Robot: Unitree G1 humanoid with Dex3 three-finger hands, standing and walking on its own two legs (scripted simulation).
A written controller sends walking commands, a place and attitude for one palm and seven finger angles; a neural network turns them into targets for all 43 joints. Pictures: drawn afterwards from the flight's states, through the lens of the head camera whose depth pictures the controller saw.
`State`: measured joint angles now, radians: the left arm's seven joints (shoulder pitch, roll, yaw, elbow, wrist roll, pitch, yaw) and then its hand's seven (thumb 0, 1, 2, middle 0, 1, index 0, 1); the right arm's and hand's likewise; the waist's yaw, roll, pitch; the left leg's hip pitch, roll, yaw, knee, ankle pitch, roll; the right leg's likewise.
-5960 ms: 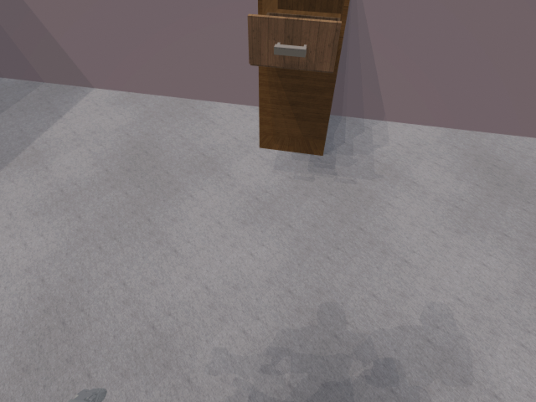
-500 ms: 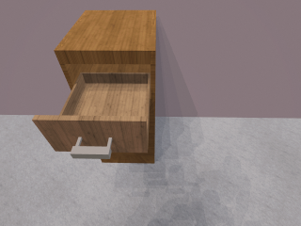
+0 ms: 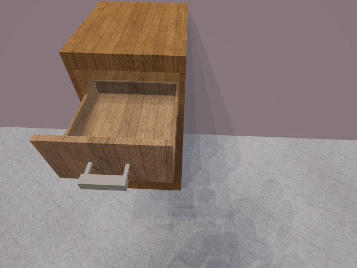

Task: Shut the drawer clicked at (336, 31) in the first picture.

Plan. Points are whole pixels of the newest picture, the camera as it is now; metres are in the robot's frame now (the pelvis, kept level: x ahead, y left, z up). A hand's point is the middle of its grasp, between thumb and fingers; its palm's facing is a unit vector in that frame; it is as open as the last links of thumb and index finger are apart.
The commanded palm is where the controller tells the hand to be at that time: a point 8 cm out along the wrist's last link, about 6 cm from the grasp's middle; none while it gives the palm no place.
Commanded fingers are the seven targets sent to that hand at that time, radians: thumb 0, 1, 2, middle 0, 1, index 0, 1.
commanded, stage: look again from close up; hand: left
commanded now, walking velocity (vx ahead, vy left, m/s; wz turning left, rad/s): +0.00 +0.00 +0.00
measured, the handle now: (106, 174) +0.34 +0.21 -0.02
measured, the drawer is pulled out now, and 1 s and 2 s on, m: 0.30 0.30 0.30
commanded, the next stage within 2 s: raise the hand and make a fist in 0.48 s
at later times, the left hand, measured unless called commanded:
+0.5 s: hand out of the picture +0.02 +0.24 -0.18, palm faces +0.00 -0.97 -0.24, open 7.4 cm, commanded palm none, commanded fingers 0.00 0.90 0.90 -0.20 -0.30 -0.20 -0.30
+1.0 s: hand (85, 260) +0.15 +0.21 -0.04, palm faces +0.02 -1.00 +0.00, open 5.9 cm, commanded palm +0.13 +0.27 -0.03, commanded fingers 0.00 0.90 0.90 -0.64 -0.78 -0.64 -0.78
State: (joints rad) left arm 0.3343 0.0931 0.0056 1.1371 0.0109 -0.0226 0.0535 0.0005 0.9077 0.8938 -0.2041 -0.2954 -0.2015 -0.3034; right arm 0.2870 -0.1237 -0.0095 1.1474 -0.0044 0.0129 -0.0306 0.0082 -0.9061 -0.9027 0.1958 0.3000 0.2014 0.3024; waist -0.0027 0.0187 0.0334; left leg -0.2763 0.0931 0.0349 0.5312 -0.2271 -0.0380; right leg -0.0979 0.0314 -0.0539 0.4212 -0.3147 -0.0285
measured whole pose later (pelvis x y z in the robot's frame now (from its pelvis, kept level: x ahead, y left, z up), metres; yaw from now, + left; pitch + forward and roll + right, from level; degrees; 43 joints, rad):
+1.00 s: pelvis -0.05 +0.01 -0.08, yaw +1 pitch +10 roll +0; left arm 0.39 0.22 0.18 0.15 -0.29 -0.43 -0.33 0.01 0.90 0.89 -0.46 -0.57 -0.45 -0.58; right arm 0.17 -0.27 -0.05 0.51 0.05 -0.23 -0.04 0.02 -0.90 -0.90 0.20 0.30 0.20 0.30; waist 0.00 -0.01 -0.14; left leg -0.83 0.04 0.01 1.07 -0.41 -0.01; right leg -0.74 0.00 -0.08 1.10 -0.53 -0.04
